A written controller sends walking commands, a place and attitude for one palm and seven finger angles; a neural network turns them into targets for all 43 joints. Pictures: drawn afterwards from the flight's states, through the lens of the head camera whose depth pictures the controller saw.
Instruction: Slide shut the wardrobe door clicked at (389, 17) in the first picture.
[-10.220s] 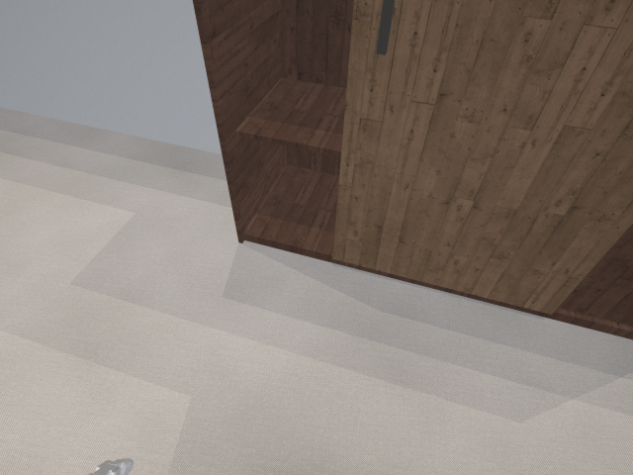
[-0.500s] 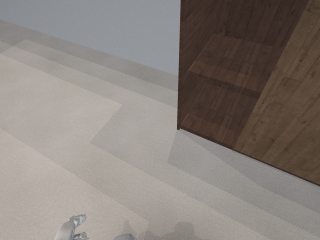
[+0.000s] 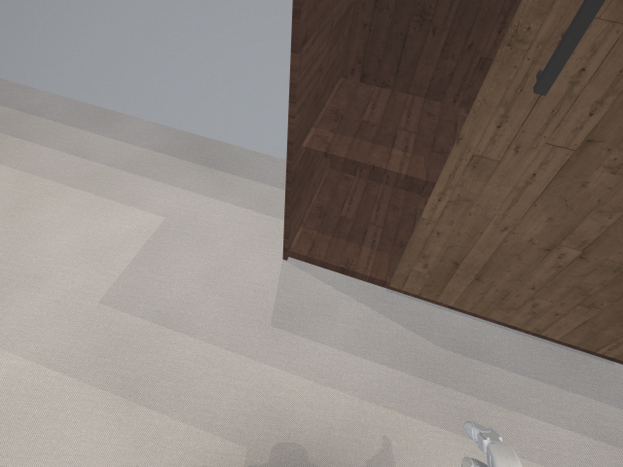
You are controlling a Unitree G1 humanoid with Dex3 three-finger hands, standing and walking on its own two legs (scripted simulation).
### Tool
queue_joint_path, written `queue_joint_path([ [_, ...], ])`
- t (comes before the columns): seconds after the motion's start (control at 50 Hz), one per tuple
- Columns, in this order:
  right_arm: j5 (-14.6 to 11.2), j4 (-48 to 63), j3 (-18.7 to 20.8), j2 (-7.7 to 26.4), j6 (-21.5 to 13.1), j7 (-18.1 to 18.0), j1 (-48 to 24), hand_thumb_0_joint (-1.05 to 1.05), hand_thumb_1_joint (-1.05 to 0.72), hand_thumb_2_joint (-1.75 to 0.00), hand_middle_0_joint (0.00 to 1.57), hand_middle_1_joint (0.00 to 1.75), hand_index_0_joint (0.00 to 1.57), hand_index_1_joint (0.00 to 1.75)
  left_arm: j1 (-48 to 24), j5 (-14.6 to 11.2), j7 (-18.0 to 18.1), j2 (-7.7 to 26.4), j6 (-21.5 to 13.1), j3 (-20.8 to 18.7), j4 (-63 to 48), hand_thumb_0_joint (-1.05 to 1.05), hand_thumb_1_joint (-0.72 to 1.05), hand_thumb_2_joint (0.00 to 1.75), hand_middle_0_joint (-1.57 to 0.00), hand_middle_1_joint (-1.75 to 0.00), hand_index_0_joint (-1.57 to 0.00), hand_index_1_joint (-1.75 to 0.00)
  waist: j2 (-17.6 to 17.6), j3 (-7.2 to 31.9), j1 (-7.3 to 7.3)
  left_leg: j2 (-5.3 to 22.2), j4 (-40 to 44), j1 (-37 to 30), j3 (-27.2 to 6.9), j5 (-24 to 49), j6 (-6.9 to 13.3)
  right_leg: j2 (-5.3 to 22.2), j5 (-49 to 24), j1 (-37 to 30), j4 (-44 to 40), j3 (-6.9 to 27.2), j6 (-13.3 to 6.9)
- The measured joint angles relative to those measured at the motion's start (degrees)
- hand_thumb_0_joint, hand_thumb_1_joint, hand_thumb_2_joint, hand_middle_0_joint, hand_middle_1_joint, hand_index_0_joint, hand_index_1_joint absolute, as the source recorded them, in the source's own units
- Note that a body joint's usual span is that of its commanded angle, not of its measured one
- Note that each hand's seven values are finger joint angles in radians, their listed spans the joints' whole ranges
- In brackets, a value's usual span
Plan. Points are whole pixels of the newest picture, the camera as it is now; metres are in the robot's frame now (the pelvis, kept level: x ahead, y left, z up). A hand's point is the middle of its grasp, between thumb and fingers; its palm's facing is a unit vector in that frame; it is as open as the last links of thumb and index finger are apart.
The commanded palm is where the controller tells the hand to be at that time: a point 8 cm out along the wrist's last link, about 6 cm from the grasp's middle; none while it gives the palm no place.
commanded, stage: turn to face it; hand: right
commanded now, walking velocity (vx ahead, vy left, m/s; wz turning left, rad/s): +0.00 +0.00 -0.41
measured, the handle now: (569, 33) +0.78 -0.34 +0.22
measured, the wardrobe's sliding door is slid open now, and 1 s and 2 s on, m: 0.40 0.40 0.40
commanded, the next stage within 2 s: take the last steps up to it in 0.24 s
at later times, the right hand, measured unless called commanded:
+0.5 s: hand out of the picture -0.09 -0.20 -0.17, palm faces +0.30 +0.92 -0.23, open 7.4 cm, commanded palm none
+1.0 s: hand out of the picture +0.16 -0.23 -0.16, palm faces +0.18 +0.97 -0.18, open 7.4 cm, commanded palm none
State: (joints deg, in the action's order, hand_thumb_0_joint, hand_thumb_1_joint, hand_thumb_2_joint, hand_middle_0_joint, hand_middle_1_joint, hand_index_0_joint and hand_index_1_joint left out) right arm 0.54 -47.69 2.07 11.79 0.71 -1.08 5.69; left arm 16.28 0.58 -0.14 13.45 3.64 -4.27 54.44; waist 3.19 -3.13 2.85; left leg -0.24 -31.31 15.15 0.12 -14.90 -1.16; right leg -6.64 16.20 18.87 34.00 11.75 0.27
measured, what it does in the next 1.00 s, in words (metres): walks ahead: right foot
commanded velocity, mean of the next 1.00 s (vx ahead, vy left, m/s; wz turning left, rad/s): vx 0.20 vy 0.00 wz -0.11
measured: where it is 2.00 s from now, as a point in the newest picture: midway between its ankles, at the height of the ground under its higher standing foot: (332, 428)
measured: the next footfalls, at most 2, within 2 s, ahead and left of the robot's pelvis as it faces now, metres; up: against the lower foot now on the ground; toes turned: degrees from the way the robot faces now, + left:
right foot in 0.50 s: -0.03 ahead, -0.12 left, +0.00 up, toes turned -15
left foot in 1.04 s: +0.29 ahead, +0.05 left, +0.00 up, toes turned -6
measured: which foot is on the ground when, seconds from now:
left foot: down 0.00-0.50, up 0.52-1.00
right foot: up 0.00-0.48, down 0.50-1.00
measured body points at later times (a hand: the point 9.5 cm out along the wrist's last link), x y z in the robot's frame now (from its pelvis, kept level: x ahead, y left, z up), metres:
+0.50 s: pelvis -0.02 -0.01 +0.00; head -0.01 -0.03 +0.45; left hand +0.14 +0.21 -0.13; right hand -0.10 -0.25 -0.15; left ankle +0.00 +0.11 -0.73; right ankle -0.07 -0.11 -0.74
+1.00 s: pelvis +0.11 -0.03 +0.00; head +0.13 -0.03 +0.45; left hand +0.03 +0.20 -0.15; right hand +0.15 -0.28 -0.14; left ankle +0.25 +0.06 -0.71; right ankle -0.07 -0.11 -0.73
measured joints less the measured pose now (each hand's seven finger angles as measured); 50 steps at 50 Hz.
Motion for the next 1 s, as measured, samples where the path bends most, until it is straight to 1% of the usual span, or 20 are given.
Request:
queue_joint_path([
  [0.04, 0.3, -0.1, -0.7, -0.9, -0.1, -0.1, 0.9, 0.0, -0.9, -0.9, 0.2, 0.3, 0.2, 0.3, 0.1, 0.1, 0.1, 0.7, 0.5, -0.6, 0.4, 0.0, 0.9, 0.9, -0.2, -0.3, -0.2, -0.3, 0.8, -0.1, 0.3, 0.6, -0.5, -0.7, 1.6, -1.2, 2.4, 0.0, 7.7, 3.8, 11.3, -2.3, 0.8],
  [0.06, 0.4, -0.3, -0.8, -1.3, 0.0, -0.1, 1.7, 0.0, -0.9, -0.9, 0.2, 0.3, 0.2, 0.3, 0.2, 0.3, -0.1, 1.0, 0.8, -0.9, 0.6, 0.0, 0.9, 0.9, -0.2, -0.3, -0.2, -0.3, 1.0, 0.2, 0.27, 1.1, 0.0, -1.4, 2.2, -1.5, 2.9, 0.2, 8.8, 5.5, 17.1, -3.6, 1.0],
  [0.1, 0.4, -0.9, -0.9, -1.8, 0.3, -0.1, 3.1, 0.0, -0.9, -0.9, 0.2, 0.3, 0.2, 0.3, 0.3, 0.5, -0.4, 1.6, 1.2, -1.3, 0.9, 0.0, 0.9, 0.9, -0.2, -0.3, -0.2, -0.3, 1.0, 0.7, 0.07, 2.0, 1.8, -2.8, 3.1, -1.3, 3.2, 1.6, 7.6, 7.9, 26.2, -6.0, 1.6],
  [0.14, 0.4, -1.6, -0.9, -2.2, 0.3, -0.1, 4.3, 0.0, -0.9, -0.9, 0.2, 0.3, 0.2, 0.3, 0.3, 0.7, -0.7, 2.1, 1.3, -1.4, 1.0, 0.0, 0.9, 0.9, -0.2, -0.3, -0.2, -0.3, 0.9, 0.9, 0.12, 2.6, 3.2, -3.9, 4.3, -0.7, 3.2, 3.4, 5.0, 8.9, 31.3, -7.1, 2.2],
  [0.2, 0.4, -2.5, -0.8, -2.5, -0.1, -0.1, 5.9, 0.0, -0.9, -0.9, 0.2, 0.3, 0.2, 0.3, 0.1, 0.7, -0.8, 2.2, 1.4, -1.3, 1.4, 0.0, 0.91, 0.9, -0.2, -0.3, -0.2, -0.3, 0.3, 0.9, -0.35, 3.5, 4.3, -4.8, 6.1, -0.3, 3.4, 5.7, 3.1, 8.6, 33.1, -7.4, 3.1],
  [0.26, 0.7, -3.4, -0.7, -2.7, -0.6, -0.1, 7.5, 0.0, -0.9, -0.9, 0.2, 0.3, 0.2, 0.3, -1.0, 0.6, -0.7, 2.1, 1.7, -1.0, 2.1, 0.0, 0.91, 0.9, -0.2, -0.3, -0.2, -0.3, -0.4, 0.6, -1.45, 4.1, 4.6, -4.9, 7.5, -0.1, 3.4, 7.1, 3.7, 7.0, 30.6, -7.6, 3.7],
  [0.3, 0.9, -4.1, -0.6, -2.6, -0.7, 0.0, 8.6, 0.0, -0.9, -0.9, 0.2, 0.3, 0.2, 0.3, -2.1, 0.5, -0.6, 2.0, 1.8, -0.8, 2.4, 0.0, 0.91, 0.9, -0.2, -0.3, -0.2, -0.3, -1.0, 0.3, -2.28, 4.6, 4.5, -4.7, 8.2, -0.1, 3.3, 7.6, 5.5, 5.3, 26.8, -8.1, 3.8],
  [0.42, 1.6, -7.3, -0.1, -1.4, -0.6, 0.2, 11.8, 0.0, -0.9, -0.9, 0.2, 0.3, 0.2, 0.3, -6.6, 0.0, -0.2, 1.0, 0.8, 0.5, 2.1, 0.0, 0.91, 0.9, -0.2, -0.3, -0.2, -0.3, -2.9, -0.8, -5.02, 5.7, 3.3, -3.4, 10.0, -0.2, 2.2, 7.2, 9.6, -1.3, 11.2, -11.7, 2.8],
  [0.48, 1.3, -9.4, 0.4, -0.1, -0.4, 0.5, 13.8, 0.0, -0.9, -0.9, 0.2, 0.3, 0.2, 0.3, -7.6, 0.0, -0.3, 0.2, -1.0, 1.4, 1.5, 0.0, 0.91, 0.9, -0.2, -0.3, -0.2, -0.3, -3.7, 0.1, -5.88, 6.2, 1.0, -2.5, 11.1, -1.3, 0.9, 6.5, 5.8, -6.9, -0.8, -14.0, 1.5],
  [0.5, 1.1, -10.0, 0.6, 0.4, -0.2, 0.6, 14.7, 0.0, -0.9, -0.9, 0.2, 0.3, 0.2, 0.3, -7.5, 0.1, -0.3, -0.1, -1.9, 1.6, 1.2, 0.0, 0.91, 0.9, -0.2, -0.3, -0.2, -0.3, -3.9, 0.8, -5.94, 6.4, -1.2, -1.5, 11.3, -2.7, 0.6, 6.3, 4.7, -8.5, -4.6, -13.9, 0.2],
  [0.52, 1.0, -10.8, 0.9, 1.1, 0.3, 0.6, 15.0, 0.0, -0.9, -0.9, 0.2, 0.3, 0.2, 0.3, -7.6, 0.3, -0.2, -0.9, -2.5, 1.8, 1.2, 0.0, 0.91, 0.9, -0.2, -0.3, -0.2, -0.3, -5.1, 0.9, -6.22, 6.8, -5.1, -0.2, 10.0, -6.8, 0.2, 5.6, 3.9, -8.7, -4.4, -14.3, -1.2],
  [0.54, 1.0, -11.7, 1.0, 1.5, 1.0, 0.6, 15.4, 0.0, -0.9, -0.9, 0.2, 0.3, 0.2, 0.3, -7.4, 0.4, -0.2, -1.6, -2.9, 2.1, 1.1, 0.0, 0.91, 0.9, -0.2, -0.3, -0.2, -0.3, -5.7, 1.1, -6.46, 6.4, -9.9, 1.4, 8.2, -10.4, 0.2, 5.4, 3.6, -9.1, -3.9, -14.6, -2.2],
  [0.58, 1.4, -13.1, 1.0, 1.7, 1.7, 0.9, 16.1, 0.0, -0.91, -0.9, 0.2, 0.3, 0.19, 0.3, -6.1, 0.5, 0.2, -2.7, -3.7, 2.8, 1.0, 0.0, 0.91, 0.9, -0.2, -0.3, -0.2, -0.3, -5.8, 2.0, -6.18, 5.2, -18.8, 4.8, 6.0, -11.8, 0.3, 5.4, 3.0, -11.2, -5.5, -14.8, -3.1],
  [0.62, 1.5, -14.0, 0.8, 1.7, 1.6, 1.5, 16.1, 0.01, -0.91, -0.9, 0.2, 0.3, 0.19, 0.3, -4.3, 0.5, 0.7, -3.5, -4.3, 3.3, 1.4, 0.0, 0.9, 0.9, -0.2, -0.3, -0.2, -0.3, -5.3, 2.6, -5.48, 4.8, -24.9, 7.9, 4.9, -9.2, 0.3, 5.4, 1.9, -13.6, -8.4, -14.2, -3.4],
  [0.68, 1.5, -13.9, 0.5, 1.2, 0.8, 2.1, 15.2, 0.01, -0.91, -0.9, 0.19, 0.3, 0.19, 0.3, -1.4, 0.1, 1.4, -4.0, -5.0, 3.1, 2.8, -0.01, 0.92, 0.9, -0.2, -0.3, -0.2, -0.3, -5.1, 2.8, -4.94, 5.2, -29.4, 12.1, 3.2, -3.9, -0.2, 4.8, 0.4, -17.0, -12.8, -13.8, -3.8],
  [0.74, 1.3, -13.2, 0.5, 0.5, 0.4, 2.3, 13.7, 0.01, -0.91, -0.9, 0.19, 0.3, 0.19, 0.3, 1.7, -0.2, 1.4, -4.1, -5.5, 3.2, 4.6, -0.01, 0.93, 0.9, -0.2, -0.3, -0.2, -0.3, -5.2, 2.7, -4.76, 5.8, -30.6, 15.5, 2.1, 0.1, -0.9, 4.0, -0.2, -19.7, -16.1, -13.9, -4.1],
  [0.8, 1.2, -12.6, 0.5, -0.1, 0.4, 2.4, 12.0, 0.0, -0.91, -0.9, 0.19, 0.3, 0.19, 0.3, 4.8, -0.3, 1.6, -4.5, -5.8, 3.2, 6.5, 0.0, 0.92, 0.9, -0.2, -0.3, -0.2, -0.3, -5.3, 2.5, -4.17, 6.3, -29.6, 17.9, 2.0, 2.6, -1.4, 3.4, 0.1, -21.9, -18.2, -14.2, -4.1],
  [0.88, 0.9, -11.8, 0.6, -0.9, 0.5, 2.6, 8.9, 0.0, -0.91, -0.9, 0.19, 0.3, 0.19, 0.3, 8.6, 0.0, 1.9, -5.2, -6.2, 3.0, 8.8, 0.0, 0.91, 0.9, -0.2, -0.3, -0.2, -0.3, -4.8, 1.7, -2.54, 6.5, -23.7, 18.4, 2.9, 3.5, -1.3, 3.4, 1.4, -24.2, -19.6, -14.2, -3.6],
  [0.96, 0.7, -10.7, 0.5, -1.7, -0.1, 2.8, 5.2, 0.0, -0.91, -0.9, 0.19, 0.3, 0.19, 0.3, 11.4, 0.5, 2.0, -5.3, -6.3, 2.9, 10.8, 0.0, 0.91, 0.9, -0.2, -0.3, -0.2, -0.3, -3.5, 0.5, -0.41, 5.7, -14.0, 15.9, 4.2, 2.2, 0.3, 4.5, 4.6, -25.9, -18.8, -14.1, -2.3],
  [1.0, 0.6, -9.8, 0.4, -2.0, -1.0, 2.9, 3.6, 0.0, -0.91, -0.9, 0.19, 0.3, 0.19, 0.3, 12.5, 0.7, 1.9, -5.2, -6.2, 2.8, 11.8, 0.0, 0.91, 0.9, -0.2, -0.3, -0.2, -0.3, -2.4, -0.1, 0.29, 4.5, -8.6, 13.2, 5.1, 1.3, 1.4, 5.6, 7.3, -26.2, -16.5, -14.1, -1.4],
])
